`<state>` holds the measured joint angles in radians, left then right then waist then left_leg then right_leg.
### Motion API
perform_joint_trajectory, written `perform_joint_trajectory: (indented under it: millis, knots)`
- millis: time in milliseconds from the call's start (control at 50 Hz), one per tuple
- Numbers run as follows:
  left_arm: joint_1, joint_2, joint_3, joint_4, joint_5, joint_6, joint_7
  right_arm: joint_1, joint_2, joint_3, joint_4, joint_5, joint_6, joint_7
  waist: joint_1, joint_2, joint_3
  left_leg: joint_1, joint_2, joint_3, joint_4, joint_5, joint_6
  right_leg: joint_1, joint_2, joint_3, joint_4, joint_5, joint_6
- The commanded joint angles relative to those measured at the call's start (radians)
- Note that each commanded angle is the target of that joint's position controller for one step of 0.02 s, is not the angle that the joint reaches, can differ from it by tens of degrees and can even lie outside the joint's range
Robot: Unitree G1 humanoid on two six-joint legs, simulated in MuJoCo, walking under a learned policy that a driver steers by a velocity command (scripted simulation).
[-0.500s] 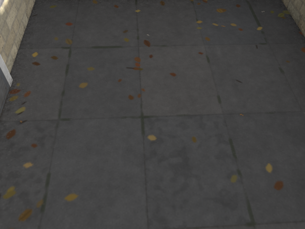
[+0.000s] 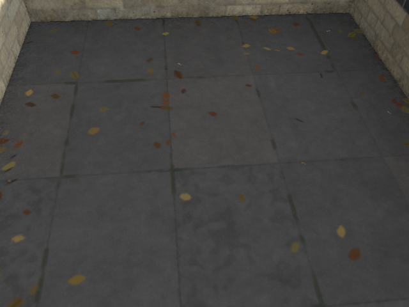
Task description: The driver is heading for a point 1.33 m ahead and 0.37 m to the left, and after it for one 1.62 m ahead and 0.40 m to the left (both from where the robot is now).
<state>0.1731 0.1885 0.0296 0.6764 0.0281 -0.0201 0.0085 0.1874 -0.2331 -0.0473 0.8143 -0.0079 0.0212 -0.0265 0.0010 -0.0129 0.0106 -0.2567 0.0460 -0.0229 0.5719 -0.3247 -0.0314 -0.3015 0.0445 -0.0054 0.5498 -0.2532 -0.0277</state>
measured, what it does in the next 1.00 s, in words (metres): walks ahead: left foot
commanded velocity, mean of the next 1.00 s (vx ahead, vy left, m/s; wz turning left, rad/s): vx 0.38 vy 0.00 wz -0.01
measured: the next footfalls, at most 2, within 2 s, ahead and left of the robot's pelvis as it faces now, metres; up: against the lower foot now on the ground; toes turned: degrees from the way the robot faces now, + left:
left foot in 0.68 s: +0.38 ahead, +0.15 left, +0.00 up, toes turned +2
right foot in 1.24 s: +0.70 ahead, -0.07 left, +0.00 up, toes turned +0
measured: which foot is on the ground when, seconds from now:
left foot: down 0.00-0.24, up 0.26-0.66, down 0.68-1.00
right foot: down 0.00-0.68, up 0.70-1.00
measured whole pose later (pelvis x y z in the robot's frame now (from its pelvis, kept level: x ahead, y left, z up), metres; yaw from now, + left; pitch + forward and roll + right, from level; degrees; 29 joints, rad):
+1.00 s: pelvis +0.37 +0.08 +0.02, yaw +1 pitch +2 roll +1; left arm 0.14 0.29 0.06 0.71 0.00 -0.07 0.01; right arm 0.36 -0.25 -0.05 0.87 0.00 -0.09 0.02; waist -0.07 -0.05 0.00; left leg -0.10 -0.09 0.04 0.24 -0.17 0.08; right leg -0.73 -0.14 0.06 0.87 0.01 0.01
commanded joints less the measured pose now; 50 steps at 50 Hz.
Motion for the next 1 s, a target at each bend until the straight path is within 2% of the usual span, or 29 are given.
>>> perform_joint_trajectory:
  millis: [20,80,140,160,200,220,240,260,280,300,340,400,460,500,540,600,640,660,680,700,720,740,760,780,800,840,880,920,1000]
  knots:
    - [-0.024,0.113,0.042,-0.062,-0.001,-0.010,0.012,-0.023,-0.107,-0.022,-0.043,-0.005,-0.023,0.000,0.002,0.100,-0.043,-0.042,0.035,-0.057,-0.138,-0.082,0.067,0.047,-0.039,0.046,-0.059,-0.115,-0.009]
    - [0.016,0.112,0.051,-0.054,-0.022,-0.009,0.017,0.031,-0.131,-0.028,-0.037,0.009,-0.034,-0.014,-0.012,0.101,0.053,-0.085,0.040,-0.090,-0.157,-0.398,0.104,-0.091,-0.020,0.036,-0.012,-0.395,-0.044]
    - [0.029,0.074,0.050,-0.048,-0.037,-0.052,0.001,0.086,-0.160,-0.037,-0.024,0.026,-0.056,-0.009,-0.021,0.184,0.082,-0.043,0.169,-0.295,-0.267,-0.522,0.197,-0.158,-0.003,-0.036,0.149,-0.273,-0.036]
    - [0.041,0.072,0.054,-0.043,-0.049,-0.061,-0.007,0.073,-0.178,-0.042,-0.027,0.028,-0.060,-0.009,-0.009,0.213,0.089,-0.057,0.218,-0.361,-0.309,-0.535,0.230,-0.140,-0.006,-0.052,0.187,-0.208,-0.040]
    - [0.108,0.073,0.059,-0.018,-0.057,-0.074,-0.015,-0.002,-0.163,-0.035,-0.048,0.039,-0.064,-0.001,0.044,0.202,0.116,-0.174,0.200,-0.327,-0.298,-0.458,0.219,0.013,-0.020,-0.035,0.085,-0.198,-0.074]
    - [0.186,0.083,0.066,0.014,-0.052,-0.076,-0.015,-0.052,-0.132,-0.025,-0.064,0.040,-0.067,0.004,0.082,0.165,0.111,-0.240,0.142,-0.241,-0.212,-0.371,0.178,0.133,-0.032,-0.004,-0.005,-0.181,-0.084]
    - [0.264,0.144,0.084,0.039,-0.039,-0.084,-0.012,-0.084,-0.075,-0.009,-0.090,0.042,-0.076,0.006,0.096,-0.005,0.098,-0.334,0.028,-0.082,0.009,-0.236,0.105,0.209,-0.125,0.199,-0.120,-0.304,-0.127]
    - [0.355,0.235,0.109,0.051,-0.033,-0.092,-0.024,-0.121,-0.074,-0.009,-0.123,0.044,-0.096,0.000,0.121,-0.246,0.073,-0.477,-0.064,0.043,0.341,-0.107,0.049,0.333,-0.312,0.573,-0.312,-0.359,-0.229]
    - [0.370,0.226,0.099,0.042,-0.020,-0.098,-0.028,-0.148,-0.123,-0.023,-0.143,0.044,-0.113,0.001,0.121,-0.255,0.071,-0.611,-0.056,-0.046,0.531,-0.213,0.061,0.378,-0.413,0.771,-0.372,-0.277,-0.306]
    - [0.332,0.192,0.084,0.031,-0.024,-0.100,-0.027,-0.109,-0.126,-0.027,-0.134,0.054,-0.124,0.009,0.075,-0.155,0.069,-0.667,-0.018,-0.071,0.645,-0.178,0.082,0.414,-0.414,0.719,-0.339,-0.196,-0.302]
    - [0.284,0.174,0.074,0.022,-0.030,-0.093,-0.025,-0.083,-0.094,-0.021,-0.113,0.042,-0.128,0.023,0.045,-0.036,0.044,-0.691,0.042,-0.064,0.647,-0.026,0.110,0.416,-0.357,0.525,-0.334,-0.092,-0.243]
    - [0.286,0.124,0.053,0.036,-0.032,-0.072,-0.017,-0.109,-0.070,-0.017,-0.112,0.029,-0.115,0.048,0.043,-0.065,0.044,-0.588,0.065,-0.007,0.484,0.102,0.076,0.344,-0.263,0.291,-0.384,0.143,-0.184]
    - [0.306,0.151,0.057,0.054,-0.042,-0.061,0.002,-0.209,-0.030,0.001,-0.146,0.022,-0.113,0.056,0.068,-0.045,0.061,-0.510,0.033,0.039,0.252,0.227,0.037,0.294,-0.224,0.167,-0.400,0.252,-0.163]
    - [0.323,0.181,0.061,0.067,-0.031,-0.062,0.008,-0.257,-0.021,0.010,-0.160,0.030,-0.112,0.066,0.081,-0.086,0.053,-0.413,0.004,0.059,0.120,0.306,0.023,0.255,-0.217,0.119,-0.398,0.240,-0.157]
    - [0.327,0.205,0.067,0.075,-0.041,-0.063,0.007,-0.293,-0.050,0.006,-0.177,0.037,-0.110,0.075,0.084,-0.104,0.070,-0.341,-0.007,0.058,0.061,0.323,0.031,0.227,-0.247,0.125,-0.408,0.213,-0.162]
    - [0.299,0.226,0.078,0.087,-0.057,-0.055,0.006,-0.294,-0.101,-0.010,-0.196,0.038,-0.118,0.080,0.048,-0.104,0.086,-0.304,-0.013,0.041,-0.013,0.275,0.077,0.288,-0.293,0.129,-0.366,0.307,-0.139]
    - [0.269,0.243,0.085,0.086,-0.052,-0.046,0.009,-0.167,-0.146,-0.036,-0.167,0.029,-0.119,0.071,-0.032,-0.109,-0.003,-0.116,-0.063,0.082,-0.045,0.250,0.121,0.309,-0.268,0.079,-0.191,0.631,-0.104]
    - [0.266,0.230,0.078,0.083,-0.048,-0.040,0.010,0.002,-0.182,-0.059,-0.116,0.028,-0.111,0.061,-0.104,-0.092,-0.111,0.116,-0.080,0.098,-0.034,0.238,0.151,0.236,-0.224,0.036,-0.003,0.709,-0.082]
    - [0.264,0.176,0.057,0.062,-0.031,-0.043,0.016,0.190,-0.255,-0.079,-0.087,0.020,-0.106,0.042,-0.172,0.023,-0.245,0.415,0.111,-0.132,-0.021,0.203,0.209,0.020,-0.169,0.015,0.320,0.438,-0.037]
    - [0.396,0.037,0.016,0.045,-0.045,-0.063,0.009,0.247,-0.322,-0.084,-0.061,0.003,-0.107,0.050,-0.081,0.334,-0.402,0.671,0.339,-0.669,-0.210,-0.110,0.364,-0.314,0.025,0.076,0.672,-0.290,0.021]
    - [0.332,0.152,0.041,0.059,-0.066,-0.079,0.002,0.200,-0.221,-0.059,-0.067,0.016,-0.109,0.053,-0.112,0.248,-0.329,0.618,0.325,-0.774,-0.330,-0.264,0.353,-0.453,-0.012,0.169,0.803,-0.297,0.013]
    - [0.219,0.205,0.055,0.029,-0.080,-0.087,-0.003,0.125,-0.179,-0.046,-0.074,0.021,-0.110,0.050,-0.098,0.176,-0.173,0.480,0.301,-0.610,-0.333,-0.209,0.310,-0.513,-0.069,0.135,0.810,-0.203,-0.002]
    - [0.163,0.200,0.051,0.016,-0.066,-0.090,0.002,0.056,-0.156,-0.037,-0.083,0.018,-0.111,0.051,-0.061,0.074,-0.105,0.328,0.265,-0.482,-0.338,-0.080,0.286,-0.468,-0.124,0.105,0.762,-0.103,-0.009]
    - [0.145,0.192,0.055,0.017,-0.044,-0.087,0.004,0.011,-0.133,-0.032,-0.087,0.007,-0.115,0.055,-0.027,0.053,-0.063,0.208,0.219,-0.391,-0.356,0.019,0.270,-0.415,-0.157,0.101,0.704,-0.041,-0.008]
    - [0.166,0.181,0.056,0.021,-0.040,-0.077,0.001,-0.009,-0.118,-0.027,-0.086,-0.006,-0.121,0.057,0.008,0.079,-0.060,0.136,0.189,-0.334,-0.383,0.069,0.262,-0.352,-0.184,0.112,0.674,0.001,-0.010]
    - [0.191,0.155,0.052,0.034,-0.042,-0.056,0.003,-0.006,-0.116,-0.028,-0.072,0.001,-0.136,0.059,0.030,0.095,-0.050,0.072,0.163,-0.260,-0.427,0.137,0.275,-0.314,-0.194,0.101,0.635,0.031,0.000]
    - [0.146,0.156,0.053,0.020,-0.036,-0.045,0.010,0.015,-0.134,-0.031,-0.053,0.005,-0.144,0.055,0.031,0.076,-0.013,0.039,0.152,-0.193,-0.451,0.201,0.280,-0.358,-0.200,0.088,0.568,0.089,0.020]
    - [0.061,0.153,0.049,-0.004,-0.028,-0.046,0.013,0.054,-0.153,-0.033,-0.035,0.008,-0.140,0.044,0.008,0.057,0.015,0.058,0.146,-0.157,-0.460,0.272,0.279,-0.421,-0.204,0.081,0.461,0.183,0.039]
    - [-0.075,0.126,0.035,-0.035,-0.032,-0.062,-0.001,0.125,-0.179,-0.032,-0.012,0.019,-0.126,0.032,-0.045,0.053,0.028,0.109,0.119,-0.082,-0.453,0.337,0.237,-0.403,-0.175,0.048,0.203,0.368,0.041]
